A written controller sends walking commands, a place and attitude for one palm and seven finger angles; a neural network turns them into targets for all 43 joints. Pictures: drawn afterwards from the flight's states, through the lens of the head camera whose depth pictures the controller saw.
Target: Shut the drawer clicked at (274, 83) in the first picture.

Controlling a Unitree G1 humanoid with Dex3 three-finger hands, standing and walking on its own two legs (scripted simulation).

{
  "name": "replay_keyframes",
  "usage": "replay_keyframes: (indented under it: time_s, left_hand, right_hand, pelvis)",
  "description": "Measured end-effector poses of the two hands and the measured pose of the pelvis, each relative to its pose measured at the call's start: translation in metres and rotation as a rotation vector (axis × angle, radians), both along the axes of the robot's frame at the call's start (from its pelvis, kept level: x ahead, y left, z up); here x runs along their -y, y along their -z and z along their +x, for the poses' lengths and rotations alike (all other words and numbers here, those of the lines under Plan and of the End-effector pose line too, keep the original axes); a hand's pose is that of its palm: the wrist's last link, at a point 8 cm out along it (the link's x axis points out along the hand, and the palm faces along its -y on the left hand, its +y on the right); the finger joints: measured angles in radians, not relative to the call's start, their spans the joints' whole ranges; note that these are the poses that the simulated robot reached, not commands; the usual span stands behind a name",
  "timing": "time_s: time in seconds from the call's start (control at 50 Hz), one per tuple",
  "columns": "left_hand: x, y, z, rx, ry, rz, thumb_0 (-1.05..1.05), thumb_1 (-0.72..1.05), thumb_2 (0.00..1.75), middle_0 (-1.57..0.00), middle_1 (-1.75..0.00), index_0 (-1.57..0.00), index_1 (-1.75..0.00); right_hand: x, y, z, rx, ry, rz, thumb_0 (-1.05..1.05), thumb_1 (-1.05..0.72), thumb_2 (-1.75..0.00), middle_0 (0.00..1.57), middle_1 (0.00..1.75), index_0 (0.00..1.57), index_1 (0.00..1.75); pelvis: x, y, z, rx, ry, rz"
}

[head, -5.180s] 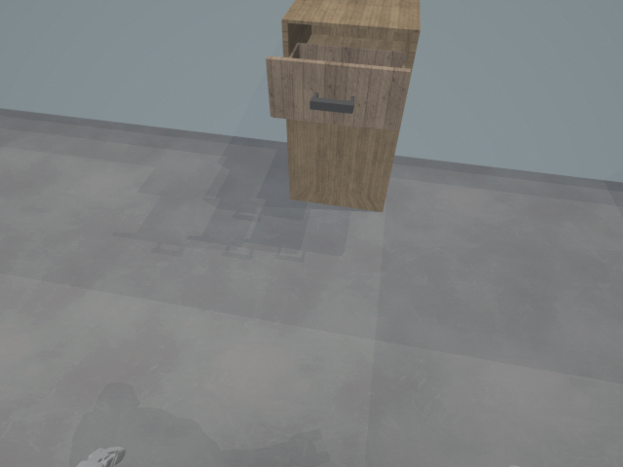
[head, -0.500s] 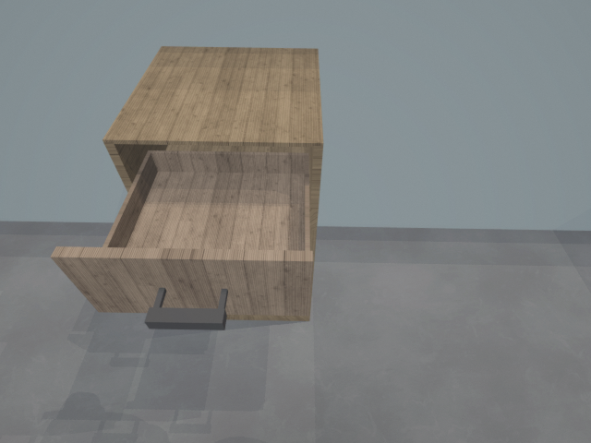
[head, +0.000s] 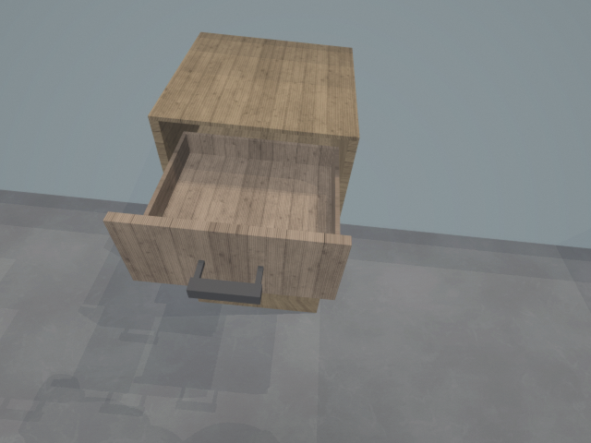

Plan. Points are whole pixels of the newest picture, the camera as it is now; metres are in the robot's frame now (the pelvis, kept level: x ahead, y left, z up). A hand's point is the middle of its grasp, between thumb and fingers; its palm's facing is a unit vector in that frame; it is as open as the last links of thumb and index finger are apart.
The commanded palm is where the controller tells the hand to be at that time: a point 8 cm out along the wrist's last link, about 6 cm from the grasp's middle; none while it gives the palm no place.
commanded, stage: come to a stop and stand still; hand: left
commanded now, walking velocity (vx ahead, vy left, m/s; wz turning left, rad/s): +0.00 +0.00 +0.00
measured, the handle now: (227, 279) +0.38 +0.14 -0.07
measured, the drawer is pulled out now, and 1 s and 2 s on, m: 0.29 0.29 0.29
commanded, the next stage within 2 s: look again from close up in 0.64 s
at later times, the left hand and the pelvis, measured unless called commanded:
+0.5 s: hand out of the picture -0.08 +0.14 -0.18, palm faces +0.02 -0.99 -0.15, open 7.4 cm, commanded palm none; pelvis -0.04 -0.01 +0.00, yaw +0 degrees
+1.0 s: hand out of the picture -0.01 +0.17 -0.18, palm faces +0.01 -0.98 -0.20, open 7.4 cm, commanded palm none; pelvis -0.01 +0.01 -0.01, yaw +0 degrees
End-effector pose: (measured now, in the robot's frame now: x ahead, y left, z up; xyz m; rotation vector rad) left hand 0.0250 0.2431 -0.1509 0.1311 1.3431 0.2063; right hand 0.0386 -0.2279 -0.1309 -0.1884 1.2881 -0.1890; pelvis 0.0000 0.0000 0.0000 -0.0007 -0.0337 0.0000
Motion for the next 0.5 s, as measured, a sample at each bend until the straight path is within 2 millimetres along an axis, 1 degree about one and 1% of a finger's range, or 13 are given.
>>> replay_keyframes:
  time_s: [0.08,0.16,0.22,0.28,0.32,0.38,0.44,0.5]
  left_hand:
    - [-0.002,-0.003,-0.035,-0.051,-0.006,-0.001,0.0,0.91,0.9,-0.2,-0.3,-0.2,-0.3]
    - [0.004,-0.005,-0.068,-0.122,0.005,0.001,0.0,0.91,0.9,-0.2,-0.3,-0.19,-0.3]
    - [0.013,-0.007,-0.089,-0.153,0.007,0.006,0.0,0.91,0.9,-0.2,-0.3,-0.2,-0.3]
    - [0.025,-0.015,-0.105,-0.167,0.006,-0.007,0.0,0.91,0.9,-0.2,-0.3,-0.2,-0.3]
    - [0.031,-0.015,-0.113,-0.171,0.007,-0.018,0.0,0.91,0.9,-0.2,-0.3,-0.2,-0.3]
    - [0.04,-0.013,-0.117,-0.168,0.012,-0.038,0.01,0.91,0.9,-0.2,-0.3,-0.2,-0.3]
    - [0.049,-0.008,-0.114,-0.155,0.018,-0.058,0.01,0.91,0.9,-0.2,-0.3,-0.2,-0.3]
    - [0.055,-0.004,-0.107,-0.134,0.025,-0.074,0.01,0.91,0.9,-0.2,-0.3,-0.2,-0.3]
  right_hand:
    - [-0.005,-0.001,-0.002,0.008,-0.013,0.007,0.0,-0.93,-0.9,0.2,0.3,0.2,0.3]
    - [-0.007,0.005,-0.008,0.029,-0.004,0.035,0.0,-0.92,-0.9,0.2,0.3,0.2,0.3]
    - [-0.006,0.014,-0.019,0.026,0.013,0.061,0.0,-0.92,-0.9,0.2,0.3,0.21,0.3]
    - [-0.001,0.016,-0.035,0.004,0.03,0.066,-0.01,-0.94,-0.9,0.2,0.3,0.21,0.3]
    - [0.002,0.016,-0.048,-0.019,0.034,0.068,-0.01,-0.94,-0.9,0.2,0.3,0.2,0.3]
    - [0.003,0.015,-0.069,-0.061,0.044,0.069,-0.01,-0.93,-0.9,0.2,0.3,0.2,0.3]
    - [0.003,0.014,-0.092,-0.112,0.057,0.069,0.0,-0.92,-0.9,0.2,0.3,0.2,0.3]
    - [0.001,0.013,-0.114,-0.164,0.072,0.071,0.0,-0.92,-0.9,0.2,0.3,0.2,0.3]
  pelvis:
    - [-0.005,-0.002,-0.01,-0.014,0.009,0.007]
    - [-0.005,-0.001,-0.02,-0.025,0.02,0.024]
    - [-0.001,0.001,-0.029,-0.027,0.024,0.034]
    - [0.0,-0.003,-0.034,-0.017,0.015,0.011]
    - [0.002,-0.004,-0.036,-0.011,0.014,0.006]
    - [0.006,-0.004,-0.039,-0.001,0.014,0.003]
    - [0.01,-0.004,-0.041,0.005,0.011,0.002]
    - [0.013,-0.004,-0.042,0.005,0.009,0.001]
